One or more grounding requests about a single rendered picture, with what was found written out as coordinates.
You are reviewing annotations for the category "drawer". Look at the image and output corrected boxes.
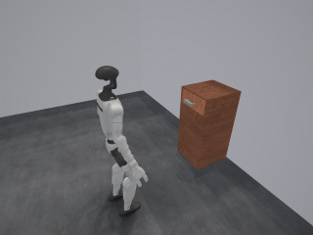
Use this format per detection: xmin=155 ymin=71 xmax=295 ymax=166
xmin=182 ymin=88 xmax=205 ymax=116

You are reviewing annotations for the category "cabinet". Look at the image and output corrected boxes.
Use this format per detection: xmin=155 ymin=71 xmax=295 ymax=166
xmin=177 ymin=79 xmax=242 ymax=169

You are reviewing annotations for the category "right robot foot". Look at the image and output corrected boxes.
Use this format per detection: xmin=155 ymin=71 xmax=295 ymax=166
xmin=119 ymin=202 xmax=141 ymax=216

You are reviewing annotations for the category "right robot hand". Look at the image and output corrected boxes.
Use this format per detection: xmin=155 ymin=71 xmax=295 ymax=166
xmin=131 ymin=166 xmax=149 ymax=187

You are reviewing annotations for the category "handle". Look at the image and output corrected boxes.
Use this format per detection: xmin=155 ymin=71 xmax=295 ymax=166
xmin=184 ymin=99 xmax=196 ymax=107

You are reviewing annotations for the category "left robot upper arm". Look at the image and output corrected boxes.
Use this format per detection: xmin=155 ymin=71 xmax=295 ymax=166
xmin=97 ymin=89 xmax=103 ymax=114

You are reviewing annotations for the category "robot right forearm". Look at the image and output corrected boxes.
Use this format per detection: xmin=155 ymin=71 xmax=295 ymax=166
xmin=116 ymin=136 xmax=138 ymax=170

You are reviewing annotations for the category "robot right thigh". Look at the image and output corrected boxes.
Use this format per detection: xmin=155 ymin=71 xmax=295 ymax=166
xmin=114 ymin=150 xmax=136 ymax=189

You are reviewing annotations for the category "right robot upper arm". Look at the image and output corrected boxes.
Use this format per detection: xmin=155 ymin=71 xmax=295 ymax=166
xmin=109 ymin=102 xmax=125 ymax=145

